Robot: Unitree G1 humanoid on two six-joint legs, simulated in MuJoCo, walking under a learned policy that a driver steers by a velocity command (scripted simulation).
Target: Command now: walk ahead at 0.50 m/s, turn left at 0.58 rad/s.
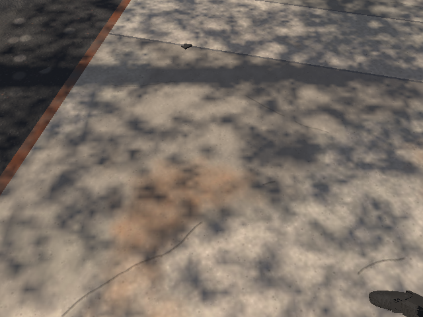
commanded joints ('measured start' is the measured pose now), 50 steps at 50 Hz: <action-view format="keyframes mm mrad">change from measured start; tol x32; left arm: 1 -63 205 45 -64 -14 8 13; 50 -1 142 24 -181 0 29 10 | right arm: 1 200 -162 -75 -27 0 -2 -6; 50 -9 -133 -23 -21 -9 -109 -39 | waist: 1 -192 -105 -124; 3 -130 263 -291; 50 -63 -151 -62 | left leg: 1 353 -119 87 -70 -33 81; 4 1010 274 -868 -325 -324 349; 12 405 135 -259 -448 246 221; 23 643 168 -33 -475 215 121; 28 737 167 40 -138 885 57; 30 289 51 98 438 508 -37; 31 -49 -163 -27 738 -422 -93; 32 -167 -95 -171 791 -417 -67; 50 200 -53 -109 -150 75 -94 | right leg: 1 -85 -210 20 341 1036 -121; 2 -319 -172 17 636 781 -76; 3 -771 30 90 993 -158 -16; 4 -869 45 323 1102 -212 -30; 18 -730 -82 262 427 559 -32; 25 -822 -20 237 277 398 -100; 29 -340 96 167 237 321 -198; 31 306 -302 1009 109 237 -481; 40 -357 -102 535 -68 492 -357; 50 -267 -98 638 114 268 -232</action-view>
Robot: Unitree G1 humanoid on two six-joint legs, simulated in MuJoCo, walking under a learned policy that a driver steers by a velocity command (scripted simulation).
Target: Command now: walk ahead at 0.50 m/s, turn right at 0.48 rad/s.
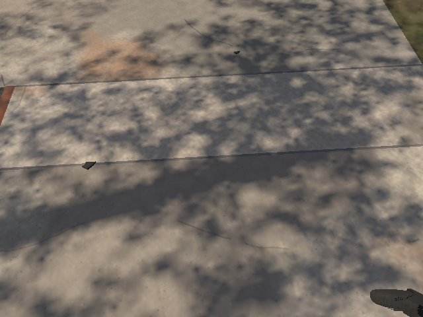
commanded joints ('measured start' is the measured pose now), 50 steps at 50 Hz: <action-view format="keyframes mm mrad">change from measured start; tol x32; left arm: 1 -13 126 34 -52 6 -4 5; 23 -358 40 -16 -170 5 -54 -49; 29 125 204 48 -57 21 -38 -29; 50 -3 155 38 89 14 -31 4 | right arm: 1 60 -133 -55 -44 3 -28 1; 28 391 -48 -10 101 -4 24 -18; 50 -64 -44 -26 -51 17 47 50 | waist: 1 -85 -151 -60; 4 -108 367 -322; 23 -157 62 34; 29 37 -279 -381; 50 -14 -74 68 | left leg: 1 238 -14 41 -53 -32 53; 5 795 364 -707 -235 -612 308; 26 493 176 27 -77 335 178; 30 -253 13 -7 767 -513 77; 43 -116 79 35 252 115 50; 50 -148 32 140 93 -53 121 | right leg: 1 -56 -225 200 11 251 -105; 6 -680 -97 -16 845 -107 29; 26 -125 -104 -225 27 278 -30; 29 511 -498 537 -118 23 -269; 36 -50 -349 -27 -301 290 -163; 50 247 -392 -340 -200 729 -79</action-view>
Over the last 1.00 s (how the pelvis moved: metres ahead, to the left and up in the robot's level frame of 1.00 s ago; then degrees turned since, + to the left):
0.59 0.00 0.01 -16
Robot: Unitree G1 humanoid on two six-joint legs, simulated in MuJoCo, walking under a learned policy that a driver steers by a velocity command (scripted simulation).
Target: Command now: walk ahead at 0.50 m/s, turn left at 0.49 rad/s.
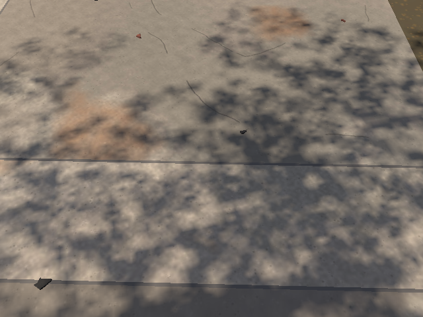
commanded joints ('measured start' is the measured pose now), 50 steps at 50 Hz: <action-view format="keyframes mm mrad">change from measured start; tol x32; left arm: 1 -6 196 49 -40 -10 17 16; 23 -353 104 2 -224 -3 -50 -31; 30 69 215 53 -124 5 -50 -36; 50 -36 57 -28 7 24 11 -21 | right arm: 1 -91 -85 -24 -121 1 -14 18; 5 326 -325 -122 -41 5 3 -24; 29 395 -46 -19 -43 -1 -15 -66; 50 41 -150 -47 -58 -31 50 -93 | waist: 1 -29 -105 32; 6 -168 149 -414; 16 -79 16 -26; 27 -53 73 -66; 29 -37 -303 -336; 50 -8 88 -126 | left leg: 1 2 -49 75 -21 -135 48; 4 540 -120 48 -101 -133 144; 6 1072 277 -848 -279 -271 416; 14 402 69 -293 -409 103 268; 25 523 111 -342 -280 -82 158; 28 442 -13 -248 128 28 77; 31 -68 -133 -210 697 -577 -40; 50 604 81 -157 -156 188 53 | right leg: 1 43 -318 42 100 895 -107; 4 -161 -254 -3 614 992 -37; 6 -807 28 233 1187 -259 41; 7 -909 -41 319 1204 -194 20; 25 -569 -72 264 296 327 20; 29 193 -400 760 232 375 -275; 38 -271 -238 342 112 950 -206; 50 -404 -67 249 172 92 -25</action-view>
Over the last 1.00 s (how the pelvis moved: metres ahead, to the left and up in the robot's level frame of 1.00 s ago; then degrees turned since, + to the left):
0.53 -0.04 0.00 5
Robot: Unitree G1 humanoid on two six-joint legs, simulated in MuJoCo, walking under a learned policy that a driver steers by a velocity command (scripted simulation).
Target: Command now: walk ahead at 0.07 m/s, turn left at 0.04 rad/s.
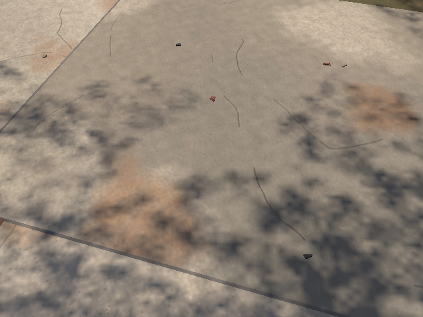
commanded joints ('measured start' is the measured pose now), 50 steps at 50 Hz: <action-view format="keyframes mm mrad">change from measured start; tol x2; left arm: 1 61 86 9 -24 8 -4 3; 3 -1 111 14 -26 0 12 10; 23 -18 121 20 108 -5 55 41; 50 119 62 -3 197 -4 33 53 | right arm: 1 -24 -110 -35 -56 8 -2 0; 13 -25 -110 -35 29 8 -26 11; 34 -41 -98 -24 246 10 -10 -7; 50 -11 -78 -6 343 12 -9 -9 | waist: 1 9 96 -105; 2 -18 50 -67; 4 -17 49 -54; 10 -14 22 -84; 17 -11 -8 -64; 34 -19 -9 7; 50 -27 -17 27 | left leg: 1 224 78 -80 5 239 105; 2 198 51 -66 -1 216 85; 7 189 41 -57 26 367 75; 11 192 37 -53 29 389 80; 36 159 -7 -14 -50 93 60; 50 136 -14 -8 -62 45 58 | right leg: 1 -87 -73 51 -72 25 14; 3 -104 -74 49 -46 74 13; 7 -37 -89 57 -21 199 17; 11 -1 -92 57 -13 234 22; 20 11 -91 53 -37 175 27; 37 -54 -85 47 -83 25 27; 50 -70 -81 43 -91 7 23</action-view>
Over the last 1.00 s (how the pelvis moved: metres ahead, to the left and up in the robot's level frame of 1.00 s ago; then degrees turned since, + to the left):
0.48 0.04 0.01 18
